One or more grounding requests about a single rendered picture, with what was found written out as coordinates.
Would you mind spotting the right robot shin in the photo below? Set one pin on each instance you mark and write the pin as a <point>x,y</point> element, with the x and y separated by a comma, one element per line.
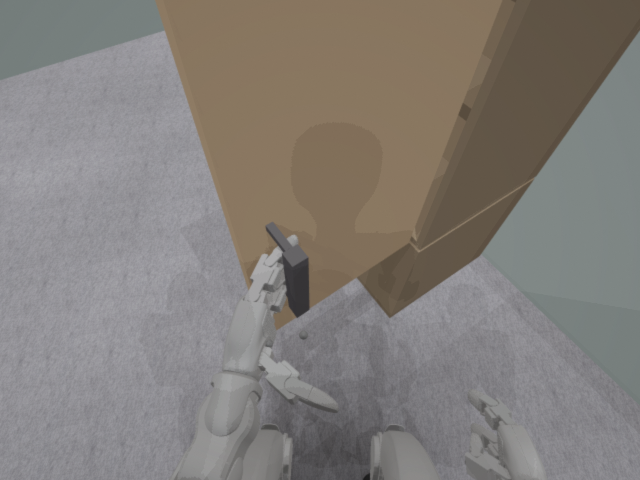
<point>395,427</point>

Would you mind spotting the right robot hand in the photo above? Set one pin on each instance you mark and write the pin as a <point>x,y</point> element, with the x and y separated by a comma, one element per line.
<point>511,455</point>

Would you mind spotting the left robot forearm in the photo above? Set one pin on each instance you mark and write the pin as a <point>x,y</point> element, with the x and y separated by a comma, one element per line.
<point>227,422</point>

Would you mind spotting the cupboard door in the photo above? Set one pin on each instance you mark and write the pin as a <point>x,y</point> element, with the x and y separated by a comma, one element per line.
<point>328,118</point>

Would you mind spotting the handle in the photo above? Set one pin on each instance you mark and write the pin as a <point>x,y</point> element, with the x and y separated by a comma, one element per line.
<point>296,270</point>

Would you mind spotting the right robot thigh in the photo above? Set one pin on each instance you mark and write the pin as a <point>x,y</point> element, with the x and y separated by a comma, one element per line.
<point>398,455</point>

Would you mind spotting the left robot hand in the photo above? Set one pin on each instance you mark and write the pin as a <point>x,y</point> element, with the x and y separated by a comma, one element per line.
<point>252,325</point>

